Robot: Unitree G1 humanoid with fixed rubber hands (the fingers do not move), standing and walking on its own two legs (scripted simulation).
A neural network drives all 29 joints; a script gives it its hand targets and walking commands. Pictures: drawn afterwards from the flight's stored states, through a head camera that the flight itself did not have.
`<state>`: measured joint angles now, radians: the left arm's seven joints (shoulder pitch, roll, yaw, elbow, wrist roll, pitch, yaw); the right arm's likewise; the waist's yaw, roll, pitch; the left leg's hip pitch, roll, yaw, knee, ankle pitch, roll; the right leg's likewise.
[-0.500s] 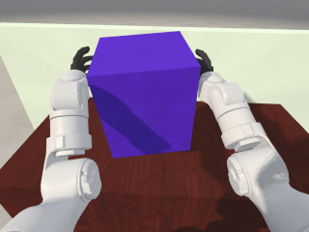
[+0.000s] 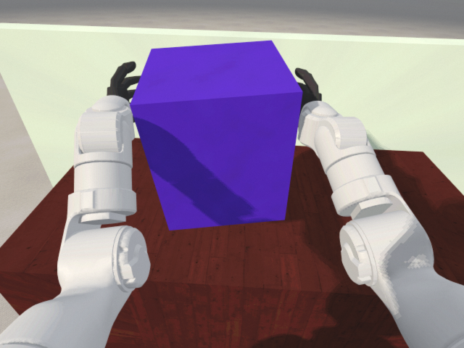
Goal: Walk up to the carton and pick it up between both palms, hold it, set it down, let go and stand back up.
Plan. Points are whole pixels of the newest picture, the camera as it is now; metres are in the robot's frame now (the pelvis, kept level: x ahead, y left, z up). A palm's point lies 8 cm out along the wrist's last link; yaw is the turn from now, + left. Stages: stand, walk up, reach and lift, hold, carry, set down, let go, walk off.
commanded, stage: hold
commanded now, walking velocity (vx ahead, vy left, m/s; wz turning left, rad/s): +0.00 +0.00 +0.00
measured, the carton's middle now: (219, 136) +0.39 +0.00 +0.23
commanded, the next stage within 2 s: none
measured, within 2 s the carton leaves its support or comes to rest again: neither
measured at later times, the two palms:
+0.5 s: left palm (121, 109) +0.38 +0.16 +0.29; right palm (308, 115) +0.37 -0.15 +0.28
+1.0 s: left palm (119, 108) +0.38 +0.16 +0.30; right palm (307, 115) +0.37 -0.14 +0.28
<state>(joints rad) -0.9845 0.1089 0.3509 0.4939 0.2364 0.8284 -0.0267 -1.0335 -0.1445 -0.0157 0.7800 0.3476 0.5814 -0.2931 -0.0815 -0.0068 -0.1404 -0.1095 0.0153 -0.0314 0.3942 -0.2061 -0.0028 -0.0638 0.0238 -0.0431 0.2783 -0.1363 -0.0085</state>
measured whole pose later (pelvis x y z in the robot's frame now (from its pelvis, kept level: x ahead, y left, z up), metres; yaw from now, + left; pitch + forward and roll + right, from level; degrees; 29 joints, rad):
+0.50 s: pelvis +0.01 +0.00 +0.00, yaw +0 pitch -5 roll -2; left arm -0.92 0.09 0.34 0.39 0.22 0.86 -0.02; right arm -0.97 -0.16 0.04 0.69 0.40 0.61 -0.32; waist -0.09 0.00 -0.14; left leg -0.08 0.02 -0.04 0.41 -0.23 0.00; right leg -0.02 0.03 -0.05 0.27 -0.15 -0.01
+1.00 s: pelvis +0.00 +0.00 +0.00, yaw +0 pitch -5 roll -1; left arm -0.99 0.11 0.36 0.51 0.25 0.83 -0.02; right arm -1.04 -0.14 -0.02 0.80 0.34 0.60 -0.29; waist -0.08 0.00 -0.14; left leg -0.10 0.01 -0.03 0.39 -0.20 0.00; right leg -0.06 0.02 -0.04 0.28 -0.14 -0.01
